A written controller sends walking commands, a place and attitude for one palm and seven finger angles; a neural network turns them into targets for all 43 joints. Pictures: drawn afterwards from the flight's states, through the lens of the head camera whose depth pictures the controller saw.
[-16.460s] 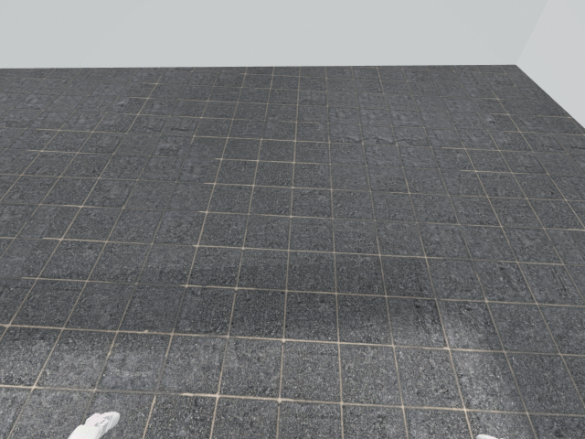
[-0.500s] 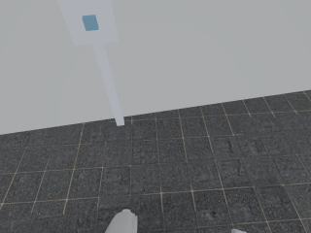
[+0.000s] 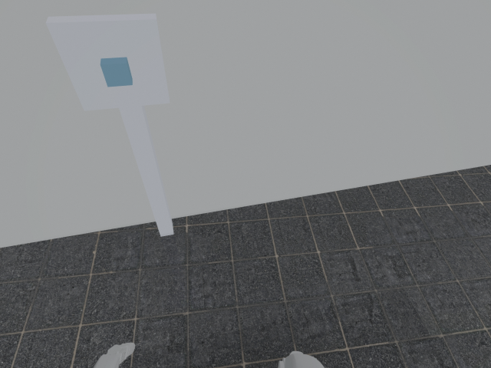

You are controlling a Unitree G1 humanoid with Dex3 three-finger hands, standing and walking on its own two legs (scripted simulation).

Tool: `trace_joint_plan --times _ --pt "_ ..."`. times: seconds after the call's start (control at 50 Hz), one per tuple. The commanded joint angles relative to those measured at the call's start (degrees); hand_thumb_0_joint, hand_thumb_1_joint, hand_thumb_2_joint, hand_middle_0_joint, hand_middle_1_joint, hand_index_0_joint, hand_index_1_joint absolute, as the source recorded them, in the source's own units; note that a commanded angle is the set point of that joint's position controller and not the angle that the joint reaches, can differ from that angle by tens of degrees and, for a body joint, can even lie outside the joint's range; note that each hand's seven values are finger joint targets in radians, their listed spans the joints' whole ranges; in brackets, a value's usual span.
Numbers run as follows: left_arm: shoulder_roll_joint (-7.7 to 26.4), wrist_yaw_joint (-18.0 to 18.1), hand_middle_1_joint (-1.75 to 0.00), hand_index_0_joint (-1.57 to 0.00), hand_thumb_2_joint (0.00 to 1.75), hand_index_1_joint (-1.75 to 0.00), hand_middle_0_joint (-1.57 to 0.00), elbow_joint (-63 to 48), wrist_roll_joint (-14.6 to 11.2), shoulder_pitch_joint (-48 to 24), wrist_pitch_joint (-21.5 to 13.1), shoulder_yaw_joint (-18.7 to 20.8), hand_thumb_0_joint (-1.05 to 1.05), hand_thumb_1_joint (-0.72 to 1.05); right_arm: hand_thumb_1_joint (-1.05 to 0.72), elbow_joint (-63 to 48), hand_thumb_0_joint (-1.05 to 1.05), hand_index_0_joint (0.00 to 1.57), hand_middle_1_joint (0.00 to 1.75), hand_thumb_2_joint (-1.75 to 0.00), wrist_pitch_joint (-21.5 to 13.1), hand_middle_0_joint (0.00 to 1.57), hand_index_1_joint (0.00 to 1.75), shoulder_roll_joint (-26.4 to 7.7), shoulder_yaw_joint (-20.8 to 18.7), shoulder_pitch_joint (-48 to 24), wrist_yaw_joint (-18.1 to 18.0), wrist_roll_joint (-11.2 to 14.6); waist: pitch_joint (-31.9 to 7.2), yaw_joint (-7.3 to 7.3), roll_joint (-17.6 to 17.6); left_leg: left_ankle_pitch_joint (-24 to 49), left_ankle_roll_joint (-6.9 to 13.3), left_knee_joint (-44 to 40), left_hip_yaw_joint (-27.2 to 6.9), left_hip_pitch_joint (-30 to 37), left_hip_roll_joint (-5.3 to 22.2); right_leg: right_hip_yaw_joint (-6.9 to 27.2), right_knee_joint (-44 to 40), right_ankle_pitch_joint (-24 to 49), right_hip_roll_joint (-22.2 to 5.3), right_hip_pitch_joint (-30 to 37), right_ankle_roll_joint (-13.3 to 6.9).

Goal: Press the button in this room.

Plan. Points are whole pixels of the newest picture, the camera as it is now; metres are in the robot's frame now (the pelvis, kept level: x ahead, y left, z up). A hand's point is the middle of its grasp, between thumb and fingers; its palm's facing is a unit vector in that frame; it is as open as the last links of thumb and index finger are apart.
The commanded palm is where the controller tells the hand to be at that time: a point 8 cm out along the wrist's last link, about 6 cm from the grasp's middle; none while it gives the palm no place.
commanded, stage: turn to face it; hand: left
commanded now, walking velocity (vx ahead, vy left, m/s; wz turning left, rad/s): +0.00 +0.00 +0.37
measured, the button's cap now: (117, 71) +0.71 +0.33 +0.08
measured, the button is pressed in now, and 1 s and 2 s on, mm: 0 0 0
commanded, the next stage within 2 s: take the last steps up to it in 0.32 s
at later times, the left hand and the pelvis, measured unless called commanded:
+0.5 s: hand out of the picture +0.03 +0.17 -0.16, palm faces +0.23 -0.93 -0.28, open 7.3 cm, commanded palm none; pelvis +0.03 -0.03 +0.00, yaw +10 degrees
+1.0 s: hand out of the picture +0.10 +0.20 -0.18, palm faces +0.19 -0.97 -0.18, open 7.4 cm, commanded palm none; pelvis +0.11 +0.01 +0.00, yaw +10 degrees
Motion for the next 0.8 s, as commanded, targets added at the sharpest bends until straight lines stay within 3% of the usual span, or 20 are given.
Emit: trace_joint_plan --times 0.0,0.08,0.12,0.14,0.16,0.18,0.2,0.24,0.32,0.4,0.5,0.56,0.58,0.6,0.62,0.64,0.66,0.68,0.72,0.78 --pt "0.72 0.14 -0.30 -0.20 0.90 -0.30 -0.20 -1.69 -0.26 2.59 0.69 -0.48 0.00 0.90 -0.90 -2.88 0.00 0.20 0.30 -0.90 -0.10 0.20 0.30 -7.45 -1.55 2.68 -0.42 -0.09 -2.57 0.50 10.53 42.68 4.50 -4.32 -12.49 2.30 14.94 -1.52 -5.28 -3.30 0.94 4.16 0.29" --pt "1.33 0.39 -0.30 -0.20 0.90 -0.30 -0.20 -2.20 -0.72 3.28 0.14 -0.34 0.00 0.90 -0.90 -2.89 0.00 0.20 0.30 -0.90 1.01 0.20 0.30 -7.99 -1.89 2.08 -0.63 -0.17 -2.11 1.48 10.20 36.77 3.87 -1.63 -16.02 1.22 14.97 -1.38 -17.35 -1.98 1.60 10.70 -0.50" --pt "3.40 0.56 -0.30 -0.20 0.90 -0.30 -0.20 -0.98 -0.58 7.14 -0.84 -0.05 0.00 0.90 -0.90 -3.11 0.00 0.20 0.30 -0.90 1.06 0.20 0.30 -6.90 -1.92 2.34 -0.37 0.44 -3.87 3.11 4.45 25.86 -0.24 4.53 -13.89 -3.40 11.00 -0.32 -28.98 12.65 -0.94 21.17 -0.80" --pt "7.24 1.11 -0.30 -0.20 0.90 -0.30 -0.20 -0.23 -0.03 9.69 -1.51 0.56 0.00 0.90 -0.90 -3.59 0.00 0.20 0.30 -0.90 0.93 0.20 0.30 -3.92 -1.42 3.83 -0.07 0.90 -7.52 3.21 -6.01 9.85 -3.69 13.35 -8.38 -12.18 5.73 8.81 -28.79 29.16 -11.49 31.59 -3.75" --pt "9.84 1.13 -0.30 -0.20 0.90 -0.30 -0.20 0.49 -0.21 13.05 -1.72 0.83 0.00 0.90 -0.90 -5.12 0.00 0.20 0.30 -0.90 1.38 0.20 0.30 -2.76 -1.11 2.36 -0.02 1.11 -8.79 4.12 -12.86 -18.77 -5.83 22.13 -5.13 -16.45 0.60 15.68 -29.30 43.40 -21.66 31.86 -10.24" --pt "8.77 1.10 -0.30 -0.20 0.90 -0.30 -0.20 0.07 -0.48 12.26 -1.73 0.69 0.00 0.90 -0.90 -4.88 0.00 0.20 0.30 -0.90 2.49 0.20 0.30 -3.97 -1.60 1.59 -0.35 0.97 -7.97 3.73 -10.74 -21.23 -5.78 29.36 -8.50 -14.78 1.95 14.12 -30.54 43.81 -21.92 26.77 -13.51" --pt "7.57 1.18 -0.30 -0.20 0.90 -0.30 -0.20 -0.60 -0.53 9.01 -1.78 0.83 0.00 0.90 -0.90 -4.29 0.00 0.20 0.30 -0.90 3.27 0.20 0.30 -4.09 -1.72 1.77 -0.23 0.77 -5.80 2.55 -10.79 -18.93 -6.06 33.73 -9.53 -14.97 3.32 11.97 -31.84 39.46 -20.00 22.98 -13.72" --pt "5.59 1.39 -0.30 -0.20 0.90 -0.30 -0.20 -1.29 -0.64 6.83 -1.41 0.22 0.00 0.90 -0.90 -3.32 0.00 0.20 0.30 -0.90 3.80 0.20 0.30 -2.87 -1.69 1.14 0.20 0.69 -3.89 1.35 -5.11 -14.01 -6.43 38.11 -8.96 -16.13 3.48 6.12 -30.64 38.40 -15.85 22.31 -11.75" --pt "4.21 1.12 -0.30 -0.20 0.90 -0.30 -0.20 -1.18 -0.13 7.85 -1.56 0.49 0.00 0.90 -0.90 -3.87 0.00 0.20 0.30 -0.90 4.78 0.20 0.30 -2.43 -2.10 -0.68 0.76 0.57 -2.85 1.06 -5.96 -8.96 -7.43 37.79 -7.72 -14.78 3.81 0.85 -32.86 29.15 -13.05 18.12 -10.07" --pt "6.51 0.90 -0.30 -0.20 0.90 -0.30 -0.20 -0.80 0.36 9.59 -1.02 0.89 0.00 0.90 -0.90 -6.05 0.00 0.20 0.30 -0.90 4.93 0.20 0.30 -3.03 -1.73 -5.54 0.99 0.53 -2.24 2.69 -8.23 -10.30 -7.69 30.11 -6.16 -13.42 3.76 0.93 -33.46 22.71 -13.57 17.72 -11.27" --pt "8.17 0.03 -0.30 -0.20 0.90 -0.30 -0.20 1.89 0.66 12.94 -1.32 1.16 0.00 0.90 -0.90 -7.80 0.00 0.20 0.30 -0.90 3.31 0.20 0.30 -3.47 -0.92 -9.17 1.50 0.22 -2.88 4.44 -9.44 -10.61 -6.76 16.13 -3.34 -10.03 3.81 4.36 -37.32 1.07 -13.87 19.44 -10.97" --pt "8.46 -0.30 -0.30 -0.20 0.90 -0.30 -0.20 2.68 0.08 11.01 -1.11 1.25 0.00 0.90 -0.90 -5.80 0.00 0.20 0.30 -0.90 1.94 0.20 0.30 -4.01 -0.75 -2.97 1.34 0.10 -4.59 1.01 -5.18 -3.57 -5.80 0.28 -0.85 3.56 3.19 1.29 -33.48 -10.59 -11.37 12.97 -8.18" --pt "6.47 -0.55 -0.30 -0.20 0.90 -0.30 -0.20 2.65 -0.48 10.83 -0.91 0.79 0.00 0.90 -0.90 -4.51 0.00 0.20 0.30 -0.90 1.23 0.20 0.30 -6.31 -1.12 0.19 1.04 0.14 -5.64 -0.53 3.78 -4.29 -5.00 -5.73 -5.71 11.08 6.02 -1.80 -26.96 -13.29 -8.42 6.54 -5.60" --pt "3.03 -1.09 -0.30 -0.20 0.90 -0.30 -0.20 1.53 -0.73 11.07 -0.88 -0.03 0.00 0.90 -0.90 -3.82 0.00 0.20 0.30 -0.90 0.84 0.20 0.30 -11.21 -2.22 3.24 0.75 -0.41 -4.54 -1.92 19.63 -12.66 -0.93 -12.01 -22.47 14.41 17.77 -7.28 -13.97 -14.39 -1.61 -3.12 -2.27" --pt "2.82 -1.24 -0.30 -0.20 0.90 -0.30 -0.20 -0.29 -0.16 7.83 -0.70 -0.56 0.00 0.90 -0.90 -4.20 0.00 0.20 0.30 -0.90 1.42 0.20 0.30 -14.30 -2.67 4.98 0.51 -0.39 0.07 -3.14 21.89 -18.69 2.82 -17.72 -29.58 10.40 23.79 -5.83 -4.58 -16.95 0.55 -7.62 -2.16" --pt "3.14 -1.56 -0.30 -0.20 0.90 -0.30 -0.20 -1.03 0.12 6.28 -0.83 -0.05 0.00 0.90 -0.90 -4.51 0.00 0.20 0.30 -0.90 1.59 0.20 0.30 -14.29 -2.52 3.86 0.22 -0.67 3.80 -2.94 16.73 -19.52 5.42 -18.65 -29.54 6.43 25.33 -2.29 0.62 -14.67 -1.16 -9.68 -2.90" --pt "3.25 -1.55 -0.30 -0.20 0.90 -0.30 -0.20 0.43 0.77 5.79 -0.38 0.10 0.00 0.90 -0.90 -3.94 0.00 0.20 0.30 -0.90 1.02 0.20 0.30 -11.37 -1.78 2.90 -0.13 -0.67 5.72 -2.17 18.33 -15.47 3.40 -19.04 -26.35 5.09 21.84 -0.49 4.01 -11.40 -1.38 -10.06 -2.72" --pt "3.57 -1.88 -0.30 -0.20 0.90 -0.30 -0.20 1.70 0.62 7.07 -0.39 0.23 0.00 0.90 -0.90 -4.28 0.00 0.20 0.30 -0.90 0.64 0.20 0.30 -9.33 -1.12 1.35 -0.33 -0.42 6.73 -0.87 16.11 -9.46 2.43 -17.96 -22.29 4.90 19.80 0.39 6.10 -7.90 -1.63 -9.78 -2.70" --pt "2.89 -2.58 -0.30 -0.20 0.90 -0.30 -0.20 3.54 0.33 10.31 -0.74 0.21 0.00 0.90 -0.90 -4.33 0.00 0.20 0.30 -0.90 -0.37 0.20 0.30 -7.75 -0.41 0.40 -0.45 0.14 5.54 0.89 10.96 2.37 1.57 -16.54 -15.34 5.73 16.77 0.01 8.88 -1.76 -1.35 -8.05 -2.08" --pt "2.05 -2.26 -0.30 -0.20 0.90 -0.30 -0.20 4.36 0.28 11.74 -0.25 0.22 0.00 0.90 -0.90 -3.35 0.00 0.20 0.30 -0.90 -1.21 0.20 0.30 -7.13 -0.56 3.89 -0.68 0.37 3.44 1.18 8.87 14.27 1.43 -14.91 -11.14 8.54 15.62 0.04 12.51 1.26 -0.73 -9.18 -1.16"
